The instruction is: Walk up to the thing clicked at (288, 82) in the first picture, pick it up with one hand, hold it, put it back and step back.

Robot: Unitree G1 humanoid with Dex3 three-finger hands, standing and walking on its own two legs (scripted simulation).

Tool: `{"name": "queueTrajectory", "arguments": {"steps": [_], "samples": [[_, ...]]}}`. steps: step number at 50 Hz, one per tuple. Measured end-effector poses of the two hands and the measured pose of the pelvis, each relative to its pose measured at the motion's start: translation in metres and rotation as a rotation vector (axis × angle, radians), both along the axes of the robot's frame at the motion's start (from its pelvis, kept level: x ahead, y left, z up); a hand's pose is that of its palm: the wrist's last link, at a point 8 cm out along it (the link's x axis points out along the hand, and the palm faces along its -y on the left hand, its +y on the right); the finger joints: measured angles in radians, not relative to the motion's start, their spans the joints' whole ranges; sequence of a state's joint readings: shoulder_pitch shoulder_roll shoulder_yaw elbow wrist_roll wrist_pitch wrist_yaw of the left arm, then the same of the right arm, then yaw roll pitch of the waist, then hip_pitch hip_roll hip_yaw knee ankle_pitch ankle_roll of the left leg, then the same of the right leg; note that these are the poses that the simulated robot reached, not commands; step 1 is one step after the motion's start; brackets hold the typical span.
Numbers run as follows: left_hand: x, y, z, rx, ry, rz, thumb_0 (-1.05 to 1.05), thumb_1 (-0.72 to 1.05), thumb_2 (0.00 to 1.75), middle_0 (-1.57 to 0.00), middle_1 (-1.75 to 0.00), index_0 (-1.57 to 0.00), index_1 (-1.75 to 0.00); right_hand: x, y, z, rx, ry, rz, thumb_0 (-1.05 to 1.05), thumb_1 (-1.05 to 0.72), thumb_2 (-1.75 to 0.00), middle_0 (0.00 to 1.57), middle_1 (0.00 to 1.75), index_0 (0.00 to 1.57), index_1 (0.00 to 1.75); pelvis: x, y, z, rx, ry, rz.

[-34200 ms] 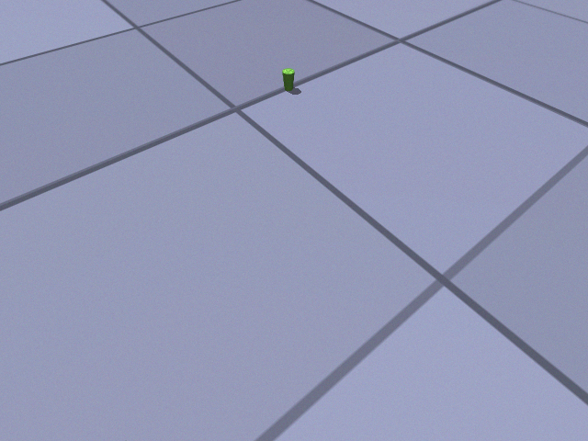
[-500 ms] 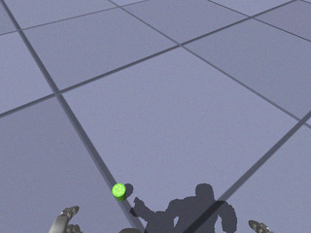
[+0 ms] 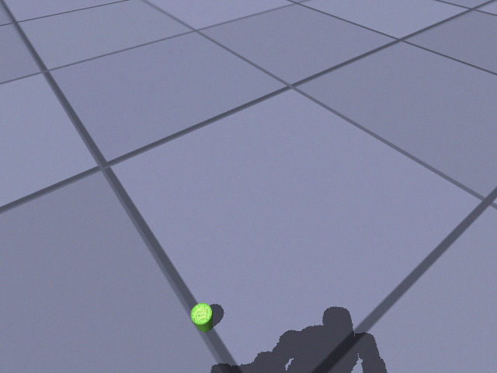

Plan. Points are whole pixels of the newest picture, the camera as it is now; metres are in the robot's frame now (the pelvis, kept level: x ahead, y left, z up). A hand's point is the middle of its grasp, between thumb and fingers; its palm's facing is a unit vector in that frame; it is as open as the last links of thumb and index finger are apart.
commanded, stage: stand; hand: left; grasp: from above
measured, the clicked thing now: (203, 319) +0.43 +0.22 -0.72
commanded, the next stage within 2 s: step back in 1.76 s
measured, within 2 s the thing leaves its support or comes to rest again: neither
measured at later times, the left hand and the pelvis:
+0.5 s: hand out of the picture +0.05 +0.20 -0.16, palm faces +0.02 -0.95 -0.30, open 7.3 cm; pelvis +0.01 -0.02 +0.00, yaw +0 degrees
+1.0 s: hand out of the picture +0.05 +0.18 -0.17, palm faces +0.01 -0.97 -0.26, open 7.3 cm; pelvis +0.02 -0.03 +0.00, yaw +0 degrees
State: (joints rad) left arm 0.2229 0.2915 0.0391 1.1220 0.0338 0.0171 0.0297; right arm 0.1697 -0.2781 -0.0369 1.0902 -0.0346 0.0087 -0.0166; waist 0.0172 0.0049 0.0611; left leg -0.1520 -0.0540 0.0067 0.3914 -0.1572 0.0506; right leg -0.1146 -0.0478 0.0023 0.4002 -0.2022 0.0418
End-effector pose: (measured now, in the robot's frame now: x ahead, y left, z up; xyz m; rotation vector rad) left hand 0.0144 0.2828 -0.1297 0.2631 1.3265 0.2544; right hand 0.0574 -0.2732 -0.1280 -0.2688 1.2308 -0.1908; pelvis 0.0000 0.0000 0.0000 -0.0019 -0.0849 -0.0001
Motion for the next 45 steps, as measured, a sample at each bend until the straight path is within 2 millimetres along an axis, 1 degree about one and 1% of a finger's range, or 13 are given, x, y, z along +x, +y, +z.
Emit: {"name": "queueTrajectory", "arguments": {"steps": [4,9,16,21,27,33,38,45], "samples": [[-0.002,-0.001,0.003,0.009,0.006,0.002,0.01,0.91,0.90,-0.20,-0.30,-0.21,-0.30,-0.001,-0.005,-0.001,0.002,0.007,-0.002,0.01,-0.90,-0.90,0.20,0.30,0.20,0.30,0.000,-0.003,0.001,0.000,0.000,0.002],[0.002,-0.006,0.005,0.013,0.003,-0.001,0.01,0.91,0.90,-0.20,-0.30,-0.21,-0.30,-0.001,-0.013,-0.001,0.000,0.011,-0.002,0.01,-0.90,-0.90,0.20,0.30,0.20,0.30,0.000,-0.009,0.001,0.001,0.001,0.003],[0.014,-0.018,0.004,0.000,-0.018,-0.012,0.01,0.91,0.90,-0.20,-0.30,-0.21,-0.30,0.001,-0.022,0.000,0.000,0.016,-0.002,0.01,-0.90,-0.90,0.20,0.30,0.20,0.30,0.003,-0.016,0.002,-0.002,0.000,0.005],[0.026,-0.027,0.003,-0.018,-0.033,-0.019,0.01,0.91,0.90,-0.20,-0.30,-0.21,-0.30,0.001,-0.025,0.001,0.000,0.023,-0.004,0.01,-0.90,-0.90,0.20,0.30,0.20,0.30,0.006,-0.021,0.003,-0.002,0.001,0.003],[0.036,-0.038,0.001,-0.039,-0.036,-0.026,0.01,0.91,0.90,-0.20,-0.30,-0.21,-0.30,-0.002,-0.023,-0.001,0.011,0.041,-0.011,0.01,-0.91,-0.90,0.20,0.30,0.20,0.30,0.009,-0.024,0.004,-0.002,0.005,0.000],[0.041,-0.047,-0.001,-0.057,-0.031,-0.028,0.01,0.91,0.90,-0.20,-0.30,-0.21,-0.30,-0.006,-0.018,-0.003,0.026,0.064,-0.016,0.01,-0.91,-0.90,0.20,0.30,0.20,0.30,0.013,-0.026,0.004,-0.002,0.009,-0.002],[0.042,-0.051,-0.002,-0.065,-0.021,-0.026,0.01,0.91,0.90,-0.20,-0.30,-0.21,-0.30,-0.008,-0.014,-0.005,0.036,0.079,-0.023,0.01,-0.91,-0.90,0.20,0.30,0.20,0.30,0.016,-0.027,0.005,-0.001,0.012,-0.004],[0.038,-0.056,-0.004,-0.075,-0.004,-0.021,0.01,0.91,0.90,-0.20,-0.30,-0.21,-0.30,-0.011,-0.007,-0.008,0.052,0.089,-0.031,0.01,-0.91,-0.90,0.20,0.30,0.20,0.30,0.018,-0.027,0.005,0.000,0.013,-0.007]]}}
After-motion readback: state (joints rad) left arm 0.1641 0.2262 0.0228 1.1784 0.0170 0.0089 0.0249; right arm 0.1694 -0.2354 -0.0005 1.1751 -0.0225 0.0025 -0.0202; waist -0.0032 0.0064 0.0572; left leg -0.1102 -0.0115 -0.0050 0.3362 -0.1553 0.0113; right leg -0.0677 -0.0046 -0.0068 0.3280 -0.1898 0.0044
